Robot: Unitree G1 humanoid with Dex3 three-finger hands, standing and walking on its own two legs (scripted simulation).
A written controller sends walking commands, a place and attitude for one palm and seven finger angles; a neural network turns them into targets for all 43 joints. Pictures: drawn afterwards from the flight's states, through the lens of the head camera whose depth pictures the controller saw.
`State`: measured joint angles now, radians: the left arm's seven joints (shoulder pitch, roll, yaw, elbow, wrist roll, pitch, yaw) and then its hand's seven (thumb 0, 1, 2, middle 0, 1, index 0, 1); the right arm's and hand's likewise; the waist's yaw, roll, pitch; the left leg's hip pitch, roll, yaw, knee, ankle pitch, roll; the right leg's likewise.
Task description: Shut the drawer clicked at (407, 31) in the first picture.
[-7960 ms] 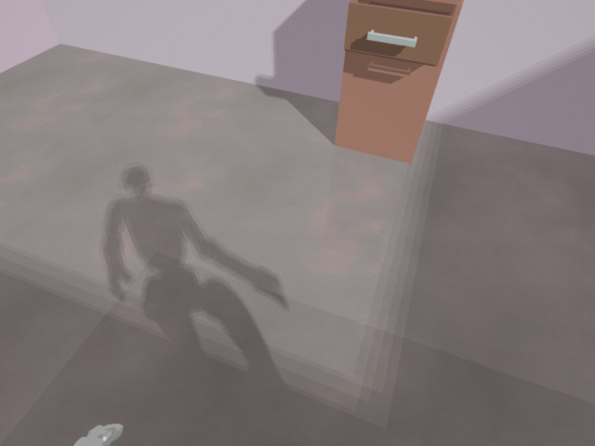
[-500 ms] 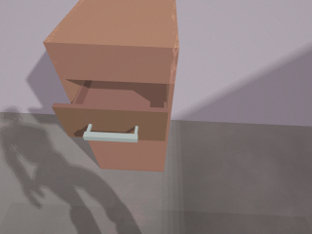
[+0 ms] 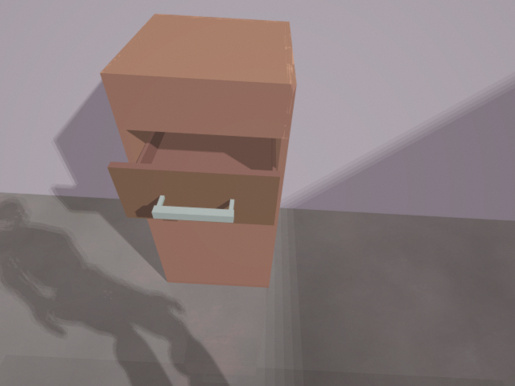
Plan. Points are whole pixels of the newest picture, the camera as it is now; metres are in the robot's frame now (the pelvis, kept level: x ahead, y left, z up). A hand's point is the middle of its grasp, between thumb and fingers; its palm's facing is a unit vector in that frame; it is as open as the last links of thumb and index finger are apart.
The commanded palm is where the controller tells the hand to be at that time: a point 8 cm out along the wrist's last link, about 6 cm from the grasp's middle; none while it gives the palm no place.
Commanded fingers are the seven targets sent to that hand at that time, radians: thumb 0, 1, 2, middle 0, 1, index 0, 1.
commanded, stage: come to a stop and stand still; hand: left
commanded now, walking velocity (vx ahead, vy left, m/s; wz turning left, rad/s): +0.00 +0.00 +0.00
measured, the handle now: (195, 207) +0.52 +0.17 -0.08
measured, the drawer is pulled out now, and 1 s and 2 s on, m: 0.14 0.14 0.14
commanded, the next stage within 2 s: none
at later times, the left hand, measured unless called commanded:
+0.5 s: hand out of the picture -0.12 +0.17 -0.17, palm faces +0.11 -0.98 -0.14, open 7.4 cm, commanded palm none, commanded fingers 0.00 0.90 0.90 -0.20 -0.30 -0.20 -0.30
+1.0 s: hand out of the picture -0.22 +0.26 -0.18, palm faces +0.12 -0.97 -0.22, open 7.3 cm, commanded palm none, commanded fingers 0.00 0.90 0.90 -0.20 -0.30 -0.20 -0.30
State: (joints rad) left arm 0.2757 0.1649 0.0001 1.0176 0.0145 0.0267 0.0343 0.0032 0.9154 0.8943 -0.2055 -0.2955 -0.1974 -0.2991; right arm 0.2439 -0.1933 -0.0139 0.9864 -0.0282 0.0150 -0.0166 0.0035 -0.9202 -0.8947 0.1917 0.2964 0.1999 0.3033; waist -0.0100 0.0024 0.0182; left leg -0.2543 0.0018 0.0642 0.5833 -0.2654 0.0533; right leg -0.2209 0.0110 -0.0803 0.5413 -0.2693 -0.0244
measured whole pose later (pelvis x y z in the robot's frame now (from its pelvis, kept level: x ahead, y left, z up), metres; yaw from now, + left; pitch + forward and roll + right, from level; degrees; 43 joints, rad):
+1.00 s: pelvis -0.16 +0.08 +0.00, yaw +4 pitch -4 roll -3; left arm 0.45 0.17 0.05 1.03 0.02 0.08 0.06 0.00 0.92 0.89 -0.20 -0.30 -0.19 -0.30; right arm 0.30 -0.17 -0.07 1.03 -0.02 0.09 -0.04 0.03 -0.95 -0.89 0.20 0.30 0.21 0.30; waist -0.03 0.02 0.00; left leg -0.56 -0.11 0.03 0.91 -0.32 -0.04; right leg -0.05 0.03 -0.16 0.43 -0.31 -0.07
